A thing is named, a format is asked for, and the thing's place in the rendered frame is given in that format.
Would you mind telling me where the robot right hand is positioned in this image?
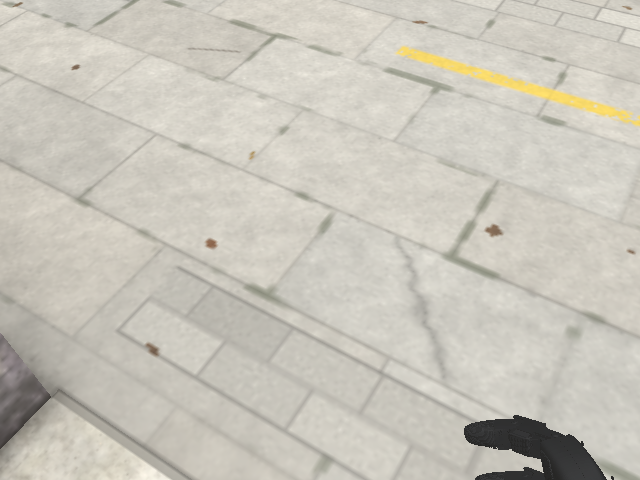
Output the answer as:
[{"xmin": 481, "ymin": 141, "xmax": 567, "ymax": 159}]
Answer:
[{"xmin": 464, "ymin": 415, "xmax": 614, "ymax": 480}]

